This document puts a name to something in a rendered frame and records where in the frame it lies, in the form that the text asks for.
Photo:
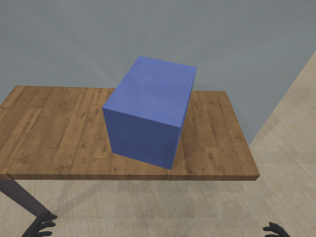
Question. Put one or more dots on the carton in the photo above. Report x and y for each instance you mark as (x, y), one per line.
(146, 112)

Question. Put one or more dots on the left robot hand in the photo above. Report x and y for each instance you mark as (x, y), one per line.
(37, 225)

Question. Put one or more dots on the right robot hand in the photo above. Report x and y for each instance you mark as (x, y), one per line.
(276, 229)

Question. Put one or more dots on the table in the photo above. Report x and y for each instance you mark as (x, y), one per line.
(60, 133)

